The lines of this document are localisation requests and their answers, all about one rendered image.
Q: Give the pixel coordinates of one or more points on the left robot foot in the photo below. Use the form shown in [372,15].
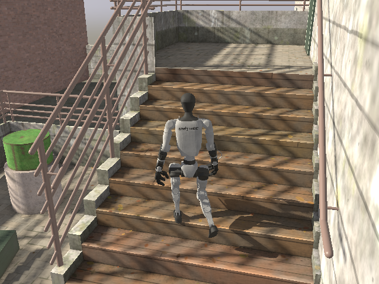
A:
[178,218]

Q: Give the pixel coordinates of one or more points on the right robot upper arm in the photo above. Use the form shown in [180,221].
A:
[206,123]

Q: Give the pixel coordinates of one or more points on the robot left shin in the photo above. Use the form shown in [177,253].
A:
[175,196]

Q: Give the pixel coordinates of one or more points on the robot right forearm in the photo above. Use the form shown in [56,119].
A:
[213,156]

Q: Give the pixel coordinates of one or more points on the left robot upper arm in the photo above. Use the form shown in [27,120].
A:
[170,124]

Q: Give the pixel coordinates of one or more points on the robot right hand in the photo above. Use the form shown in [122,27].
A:
[210,166]

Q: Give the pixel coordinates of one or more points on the robot left hand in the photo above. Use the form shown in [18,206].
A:
[158,177]

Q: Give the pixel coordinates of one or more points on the robot left forearm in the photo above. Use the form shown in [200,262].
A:
[161,159]

